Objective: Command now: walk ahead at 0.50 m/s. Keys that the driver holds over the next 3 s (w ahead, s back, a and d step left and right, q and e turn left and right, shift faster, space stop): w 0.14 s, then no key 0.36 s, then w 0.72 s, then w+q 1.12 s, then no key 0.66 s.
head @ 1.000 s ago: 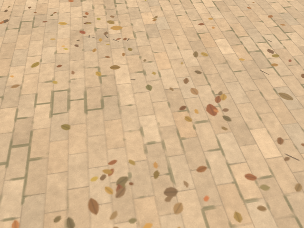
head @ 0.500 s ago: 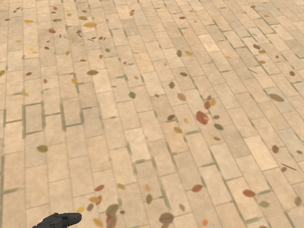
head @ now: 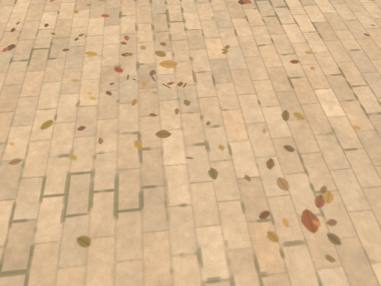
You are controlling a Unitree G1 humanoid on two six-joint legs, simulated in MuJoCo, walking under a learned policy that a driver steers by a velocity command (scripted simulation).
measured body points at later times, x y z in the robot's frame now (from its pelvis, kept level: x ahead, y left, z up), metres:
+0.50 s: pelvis +0.22 +0.06 +0.00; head +0.24 +0.07 +0.45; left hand +0.36 +0.31 -0.13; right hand +0.27 -0.20 -0.14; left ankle +0.20 +0.14 -0.74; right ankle +0.32 -0.08 -0.72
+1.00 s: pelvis +0.36 +0.10 -0.01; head +0.37 +0.12 +0.44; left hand +0.39 +0.37 -0.16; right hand +0.45 -0.17 -0.13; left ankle +0.38 +0.20 -0.74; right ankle +0.31 -0.06 -0.70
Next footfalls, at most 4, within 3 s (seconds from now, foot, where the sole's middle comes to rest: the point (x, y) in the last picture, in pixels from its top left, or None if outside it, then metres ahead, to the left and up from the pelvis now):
0.12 left None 0.24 0.14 -0.78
0.56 right None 0.35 -0.07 -0.78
0.94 left None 0.42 0.20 -0.78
1.44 right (224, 217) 0.75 -0.04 -0.78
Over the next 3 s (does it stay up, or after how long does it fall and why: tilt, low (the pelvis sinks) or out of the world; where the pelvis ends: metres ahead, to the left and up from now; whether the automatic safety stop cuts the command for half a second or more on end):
stays up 1.19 0.32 -0.01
